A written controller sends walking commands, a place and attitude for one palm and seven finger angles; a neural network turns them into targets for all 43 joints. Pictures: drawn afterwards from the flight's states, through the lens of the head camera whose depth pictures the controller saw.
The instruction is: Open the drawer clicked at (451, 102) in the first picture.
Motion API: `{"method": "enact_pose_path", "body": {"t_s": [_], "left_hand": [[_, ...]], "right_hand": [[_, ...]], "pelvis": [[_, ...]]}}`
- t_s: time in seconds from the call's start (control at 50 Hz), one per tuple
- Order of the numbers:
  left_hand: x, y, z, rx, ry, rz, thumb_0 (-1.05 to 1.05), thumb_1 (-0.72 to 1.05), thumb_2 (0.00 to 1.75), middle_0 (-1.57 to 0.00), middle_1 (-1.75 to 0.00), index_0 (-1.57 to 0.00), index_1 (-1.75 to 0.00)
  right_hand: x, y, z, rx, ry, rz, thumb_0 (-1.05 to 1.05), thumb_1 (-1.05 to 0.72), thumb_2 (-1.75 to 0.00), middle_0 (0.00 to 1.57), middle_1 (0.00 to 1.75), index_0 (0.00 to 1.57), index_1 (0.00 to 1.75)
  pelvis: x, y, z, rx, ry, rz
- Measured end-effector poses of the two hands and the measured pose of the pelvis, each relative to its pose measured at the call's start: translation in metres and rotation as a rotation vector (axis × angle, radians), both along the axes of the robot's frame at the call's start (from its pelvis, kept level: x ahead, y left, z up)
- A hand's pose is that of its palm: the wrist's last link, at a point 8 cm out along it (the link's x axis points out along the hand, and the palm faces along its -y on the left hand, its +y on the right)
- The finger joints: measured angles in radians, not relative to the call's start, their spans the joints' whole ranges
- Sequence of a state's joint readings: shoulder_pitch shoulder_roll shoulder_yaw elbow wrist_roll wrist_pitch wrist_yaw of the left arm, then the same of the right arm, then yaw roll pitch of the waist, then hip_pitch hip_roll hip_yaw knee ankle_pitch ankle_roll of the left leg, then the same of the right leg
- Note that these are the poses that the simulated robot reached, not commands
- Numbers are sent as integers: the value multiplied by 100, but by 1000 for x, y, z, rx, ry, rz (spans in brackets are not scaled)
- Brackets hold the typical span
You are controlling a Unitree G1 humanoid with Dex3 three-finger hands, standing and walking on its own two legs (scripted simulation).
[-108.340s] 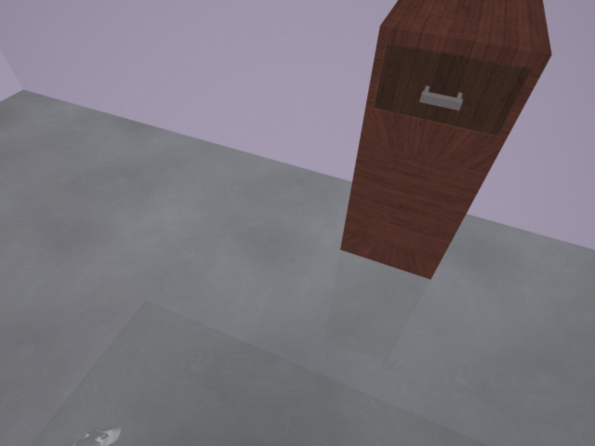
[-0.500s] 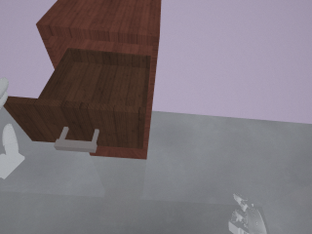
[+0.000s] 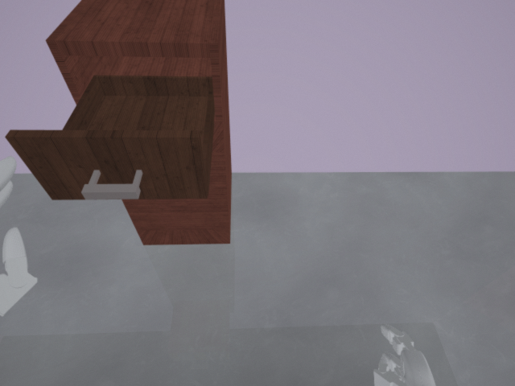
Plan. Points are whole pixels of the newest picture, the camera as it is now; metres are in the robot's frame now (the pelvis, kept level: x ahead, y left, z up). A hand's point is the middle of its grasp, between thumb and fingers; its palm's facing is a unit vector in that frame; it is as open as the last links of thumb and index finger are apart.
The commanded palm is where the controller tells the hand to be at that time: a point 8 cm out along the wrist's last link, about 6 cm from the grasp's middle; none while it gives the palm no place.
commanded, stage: stop stepping back and stand still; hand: left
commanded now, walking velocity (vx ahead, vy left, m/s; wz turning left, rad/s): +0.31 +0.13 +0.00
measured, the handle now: (114, 183) +0.47 +0.30 +0.01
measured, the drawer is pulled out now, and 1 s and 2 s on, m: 0.29 0.29 0.29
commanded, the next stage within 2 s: let the arm hang, fingers relaxed in 0.60 s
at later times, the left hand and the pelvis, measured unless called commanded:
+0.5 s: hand out of the picture +0.12 +0.25 +0.18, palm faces +0.51 -0.77 -0.37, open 7.5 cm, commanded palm +0.05 +0.29 +0.20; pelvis -0.06 +0.00 -0.01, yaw +5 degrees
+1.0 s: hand out of the picture +0.02 +0.17 -0.17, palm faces +0.14 -0.98 -0.14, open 7.2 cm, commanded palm none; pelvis -0.04 +0.00 -0.01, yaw +6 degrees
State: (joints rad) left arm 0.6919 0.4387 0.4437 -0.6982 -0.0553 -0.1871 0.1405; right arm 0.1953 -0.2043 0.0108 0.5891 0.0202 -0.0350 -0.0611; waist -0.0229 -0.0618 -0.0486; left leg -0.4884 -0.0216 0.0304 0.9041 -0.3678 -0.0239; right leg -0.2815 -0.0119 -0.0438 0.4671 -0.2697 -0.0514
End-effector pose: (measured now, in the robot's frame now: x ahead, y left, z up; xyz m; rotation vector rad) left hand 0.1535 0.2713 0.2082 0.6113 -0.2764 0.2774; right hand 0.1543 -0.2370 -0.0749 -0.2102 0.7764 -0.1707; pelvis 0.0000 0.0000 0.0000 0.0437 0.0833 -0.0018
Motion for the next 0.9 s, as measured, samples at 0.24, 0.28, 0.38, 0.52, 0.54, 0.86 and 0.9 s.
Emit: {"method": "enact_pose_path", "body": {"t_s": [0.24, 0.28, 0.38, 0.52, 0.54, 0.86, 0.9], "left_hand": [[-68, 25, -15, -68, -55, 97, 2, 89, 90, -21, -30, -21, -31], [-76, 23, -11, -58, -78, 98, 2, 89, 90, -21, -30, -21, -31], [-84, 21, -6, -62, -152, 137, 2, 89, 90, -21, -30, -21, -31], [-81, 18, -19, -119, -134, 137, 2, 89, 90, -21, -30, -21, -30], [-81, 18, -21, -122, -125, 131, 2, 89, 90, -21, -30, -21, -30], [-46, 13, -222, -366, 744, 244, 1, 90, 90, -19, -30, -19, -30], [-70, -9, -277, -462, 963, 246, 1, 90, 90, -19, -30, -19, -30]], "right_hand": [[-51, -2, 3, -53, -69, 21, 1, -91, -90, 19, 30, 20, 30], [-54, 7, 0, -26, -91, 33, 1, -91, -90, 19, 30, 20, 30], [-58, 25, -14, 40, -89, 73, 1, -90, -90, 20, 30, 21, 30], [-61, 27, -22, 35, -8, 109, 1, -90, -90, 20, 30, 21, 30], [-61, 26, -20, 24, -3, 109, 1, -90, -90, 20, 30, 21, 30], [-50, 13, -64, 80, 141, 114, 1, -91, -90, 20, 30, 21, 30], [-63, 12, -67, 71, 200, 104, 1, -91, -90, 20, 30, 20, 30]], "pelvis": [[-46, 12, -8, -21, -76, 45], [-50, 11, -10, -24, -87, 47], [-55, 5, -13, -33, -96, 65], [-60, 3, -13, -30, -89, 81], [-60, 4, -13, -29, -88, 82], [-43, 6, -20, -18, -60, 107], [-43, 5, -20, -20, -75, 105]]}}
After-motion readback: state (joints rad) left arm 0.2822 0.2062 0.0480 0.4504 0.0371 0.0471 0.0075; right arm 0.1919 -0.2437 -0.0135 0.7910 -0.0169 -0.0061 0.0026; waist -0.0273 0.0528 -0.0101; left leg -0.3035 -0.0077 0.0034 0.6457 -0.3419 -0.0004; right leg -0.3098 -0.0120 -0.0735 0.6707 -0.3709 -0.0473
